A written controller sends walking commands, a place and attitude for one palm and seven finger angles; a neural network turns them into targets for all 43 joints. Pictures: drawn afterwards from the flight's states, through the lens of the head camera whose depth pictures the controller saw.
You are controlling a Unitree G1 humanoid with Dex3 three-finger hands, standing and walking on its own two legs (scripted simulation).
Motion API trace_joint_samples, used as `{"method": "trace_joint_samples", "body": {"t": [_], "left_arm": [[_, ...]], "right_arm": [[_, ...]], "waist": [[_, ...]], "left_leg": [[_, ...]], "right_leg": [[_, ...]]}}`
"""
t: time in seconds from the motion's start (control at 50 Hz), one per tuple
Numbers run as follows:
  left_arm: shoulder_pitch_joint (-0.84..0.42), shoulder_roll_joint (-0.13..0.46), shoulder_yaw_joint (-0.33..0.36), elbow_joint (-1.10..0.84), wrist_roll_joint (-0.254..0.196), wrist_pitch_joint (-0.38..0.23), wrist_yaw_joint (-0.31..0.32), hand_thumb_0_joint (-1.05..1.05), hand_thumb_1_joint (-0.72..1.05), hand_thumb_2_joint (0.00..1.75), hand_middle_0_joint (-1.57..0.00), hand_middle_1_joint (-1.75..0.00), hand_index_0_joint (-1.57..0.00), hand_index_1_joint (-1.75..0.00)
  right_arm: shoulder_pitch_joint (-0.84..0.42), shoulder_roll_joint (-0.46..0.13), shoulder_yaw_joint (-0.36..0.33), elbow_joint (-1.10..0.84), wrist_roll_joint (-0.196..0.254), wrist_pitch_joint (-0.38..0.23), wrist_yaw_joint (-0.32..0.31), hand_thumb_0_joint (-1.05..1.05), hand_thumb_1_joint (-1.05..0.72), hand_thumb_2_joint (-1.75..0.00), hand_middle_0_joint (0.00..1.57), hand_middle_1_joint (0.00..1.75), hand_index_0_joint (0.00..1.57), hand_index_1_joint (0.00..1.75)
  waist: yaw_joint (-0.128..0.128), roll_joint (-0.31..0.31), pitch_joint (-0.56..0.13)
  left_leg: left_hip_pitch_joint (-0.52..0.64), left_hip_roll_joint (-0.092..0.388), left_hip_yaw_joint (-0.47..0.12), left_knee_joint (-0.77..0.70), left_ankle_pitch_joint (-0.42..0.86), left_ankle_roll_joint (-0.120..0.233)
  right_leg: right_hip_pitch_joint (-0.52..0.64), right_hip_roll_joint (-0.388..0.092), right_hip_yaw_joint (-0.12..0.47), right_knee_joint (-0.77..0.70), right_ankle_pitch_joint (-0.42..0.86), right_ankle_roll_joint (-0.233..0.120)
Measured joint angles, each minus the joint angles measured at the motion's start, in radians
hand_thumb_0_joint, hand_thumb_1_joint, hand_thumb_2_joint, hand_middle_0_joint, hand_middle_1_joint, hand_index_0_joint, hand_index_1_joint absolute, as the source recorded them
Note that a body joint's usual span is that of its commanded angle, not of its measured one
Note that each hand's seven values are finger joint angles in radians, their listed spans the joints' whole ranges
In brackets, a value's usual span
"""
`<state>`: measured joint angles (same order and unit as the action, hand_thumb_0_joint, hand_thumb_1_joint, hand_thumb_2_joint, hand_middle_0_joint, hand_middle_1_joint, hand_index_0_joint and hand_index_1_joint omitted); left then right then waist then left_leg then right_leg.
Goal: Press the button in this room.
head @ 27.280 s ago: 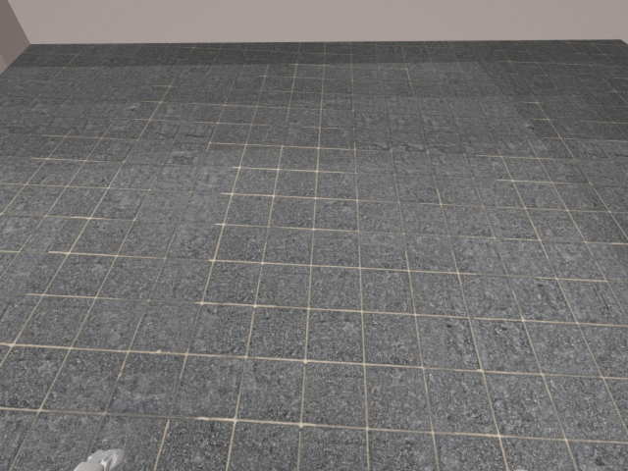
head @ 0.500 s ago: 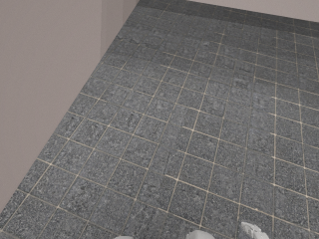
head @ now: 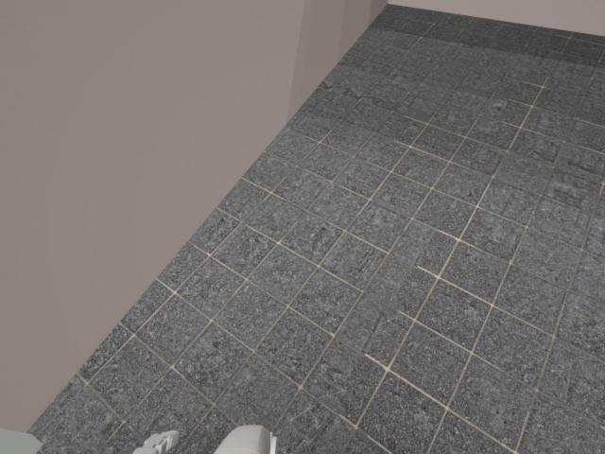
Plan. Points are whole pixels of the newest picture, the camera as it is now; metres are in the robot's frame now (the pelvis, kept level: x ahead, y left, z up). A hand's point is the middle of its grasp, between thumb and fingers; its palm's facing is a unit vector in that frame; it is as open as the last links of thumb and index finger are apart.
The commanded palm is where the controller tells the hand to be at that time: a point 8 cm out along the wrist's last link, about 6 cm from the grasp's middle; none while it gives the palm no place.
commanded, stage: turn to face it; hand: left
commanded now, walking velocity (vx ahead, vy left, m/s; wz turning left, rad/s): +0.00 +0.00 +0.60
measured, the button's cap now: out of the picture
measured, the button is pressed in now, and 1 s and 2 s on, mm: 0 0 0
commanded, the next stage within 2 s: take the last steps up to it in 1.68 s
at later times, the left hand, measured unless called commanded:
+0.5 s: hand out of the picture +0.03 +0.28 -0.17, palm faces +0.32 -0.91 -0.25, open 7.4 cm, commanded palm none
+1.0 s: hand out of the picture -0.01 +0.20 -0.14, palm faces +0.56 -0.78 -0.29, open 7.4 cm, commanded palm none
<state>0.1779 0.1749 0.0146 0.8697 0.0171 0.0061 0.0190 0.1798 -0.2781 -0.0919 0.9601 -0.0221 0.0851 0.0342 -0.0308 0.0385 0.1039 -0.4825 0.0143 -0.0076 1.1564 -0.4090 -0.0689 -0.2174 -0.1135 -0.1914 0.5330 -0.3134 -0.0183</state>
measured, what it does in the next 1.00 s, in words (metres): steps on the spot, turning left: left foot, then right foot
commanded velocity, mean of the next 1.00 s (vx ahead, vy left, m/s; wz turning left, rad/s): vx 0.00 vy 0.00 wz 0.60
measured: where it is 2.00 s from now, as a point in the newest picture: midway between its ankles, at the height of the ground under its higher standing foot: outside the picture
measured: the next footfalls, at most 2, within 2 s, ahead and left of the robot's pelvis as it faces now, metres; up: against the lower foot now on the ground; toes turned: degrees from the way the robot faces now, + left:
left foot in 0.24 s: +0.02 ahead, +0.15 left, +0.00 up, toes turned +15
right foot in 0.72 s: +0.12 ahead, -0.08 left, +0.00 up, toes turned +23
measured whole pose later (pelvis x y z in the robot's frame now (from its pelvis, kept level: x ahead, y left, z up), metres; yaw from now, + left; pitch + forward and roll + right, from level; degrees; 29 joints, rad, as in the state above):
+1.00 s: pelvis +0.04 -0.01 +0.00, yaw +37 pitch -1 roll +3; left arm 0.20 0.18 0.02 0.88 0.02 0.01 0.02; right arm 0.20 -0.27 -0.09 0.97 -0.02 0.09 0.03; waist -0.03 0.03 0.10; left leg -0.47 0.03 -0.01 1.09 -0.41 -0.08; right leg -0.20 -0.12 -0.21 0.52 -0.30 -0.02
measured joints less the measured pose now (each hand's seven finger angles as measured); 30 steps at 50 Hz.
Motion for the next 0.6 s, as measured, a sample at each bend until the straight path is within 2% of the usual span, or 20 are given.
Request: {"method": "trace_joint_samples", "body": {"t": [0.08,0.16,0.22,0.24,0.26,0.3,0.34,0.38,0.48,0.6], "left_arm": [[0.027,0.012,0.004,0.017,0.004,0.002,-0.002,0.0,0.91,0.89,-0.21,-0.3,-0.2,-0.3],[0.049,0.039,0.017,0.036,0.006,0.009,-0.004,0.0,0.91,0.89,-0.21,-0.3,-0.2,-0.3],[0.072,0.069,0.03,0.049,0.002,0.016,-0.006,0.0,0.91,0.89,-0.21,-0.3,-0.2,-0.3],[0.079,0.081,0.037,0.055,-0.001,0.02,-0.008,0.0,0.91,0.9,-0.21,-0.3,-0.2,-0.3],[0.077,0.095,0.044,0.063,-0.005,0.029,-0.008,0.0,0.91,0.9,-0.21,-0.3,-0.2,-0.3],[0.065,0.109,0.048,0.081,-0.006,0.055,-0.001,0.01,0.91,0.9,-0.2,-0.3,-0.2,-0.3],[0.045,0.112,0.052,0.089,-0.009,0.065,-0.001,0.01,0.91,0.9,-0.2,-0.3,-0.2,-0.3],[0.024,0.112,0.054,0.081,-0.009,0.061,-0.007,0.01,0.91,0.9,-0.2,-0.3,-0.2,-0.3],[-0.015,0.105,0.05,0.043,-0.008,0.048,-0.012,0.01,0.91,0.9,-0.2,-0.3,-0.2,-0.3],[-0.064,0.086,0.04,0.017,-0.012,0.047,-0.009,0.01,0.91,0.9,-0.2,-0.3,-0.2,-0.3]], "right_arm": [[-0.017,0.008,0.01,0.006,0.002,0.005,0.002,0.01,-0.91,-0.9,0.2,0.3,0.2,0.3],[-0.049,0.018,0.022,-0.002,0.006,-0.003,0.003,0.01,-0.91,-0.9,0.2,0.3,0.2,0.3],[-0.068,0.023,0.03,-0.023,0.005,-0.019,0.004,0.01,-0.91,-0.9,0.2,0.3,0.2,0.3],[-0.075,0.026,0.031,-0.03,0.003,-0.03,0.004,0.01,-0.91,-0.9,0.2,0.3,0.2,0.3],[-0.083,0.033,0.032,-0.037,0.002,-0.04,0.003,0.01,-0.91,-0.9,0.2,0.3,0.2,0.3],[-0.087,0.039,0.036,-0.048,0.005,-0.057,-0.003,0.01,-0.91,-0.9,0.2,0.3,0.2,0.3],[-0.079,0.042,0.038,-0.055,0.003,-0.063,-0.015,0.0,-0.9,-0.9,0.2,0.3,0.2,0.3],[-0.071,0.044,0.041,-0.052,0.002,-0.063,-0.021,0.0,-0.9,-0.9,0.2,0.3,0.2,0.3],[-0.047,0.053,0.044,-0.044,0.002,-0.058,-0.02,0.0,-0.9,-0.9,0.2,0.3,0.21,0.3],[-0.009,0.063,0.035,-0.041,-0.002,-0.054,-0.018,0.0,-0.9,-0.9,0.2,0.3,0.21,0.3]], "waist": [[0.016,-0.02,0.007],[0.04,-0.042,0.015],[0.052,-0.06,0.011],[0.055,-0.074,0.009],[0.06,-0.092,0.015],[0.061,-0.095,0.015],[0.054,-0.082,0.01],[0.054,-0.076,0.006],[0.049,-0.072,-0.009],[0.018,-0.058,-0.017]], "left_leg": [[0.037,0.025,0.03,-0.141,-0.016,-0.004],[0.1,0.031,0.072,-0.325,-0.027,0.01],[0.175,0.023,0.11,-0.514,0.066,0.029],[0.188,0.013,0.114,-0.548,0.121,0.052],[0.182,0.001,0.115,-0.529,0.111,0.075],[0.179,-0.004,0.099,-0.51,0.071,0.104],[0.191,-0.007,0.069,-0.54,0.074,0.113],[0.21,-0.015,0.044,-0.588,0.104,0.11],[0.239,-0.04,-0.002,-0.667,0.152,0.117],[0.231,-0.063,-0.065,-0.67,0.161,0.103]], "right_leg": [[0.016,-0.024,-0.051,-0.004,-0.008,0.008],[0.012,-0.049,-0.098,0.032,-0.034,0.026],[-0.003,-0.075,-0.131,0.1,-0.075,0.051],[-0.025,-0.092,-0.124,0.156,-0.094,0.06],[-0.059,-0.098,-0.082,0.241,-0.161,0.074],[-0.134,-0.062,0.014,0.419,-0.262,0.093],[-0.193,-0.029,0.071,0.535,-0.246,0.103],[-0.235,-0.014,0.109,0.584,-0.186,0.111],[-0.278,-0.001,0.165,0.558,-0.093,0.127],[-0.241,0.033,0.185,0.416,-0.117,0.129]]}}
